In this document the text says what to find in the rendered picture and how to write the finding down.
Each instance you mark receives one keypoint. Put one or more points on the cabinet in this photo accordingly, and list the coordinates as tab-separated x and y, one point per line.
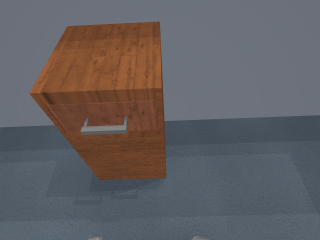
104	63

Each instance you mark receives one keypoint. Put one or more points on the drawer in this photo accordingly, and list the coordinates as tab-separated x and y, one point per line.
141	115

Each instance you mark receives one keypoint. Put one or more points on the handle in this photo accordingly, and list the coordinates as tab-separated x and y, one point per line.
102	130

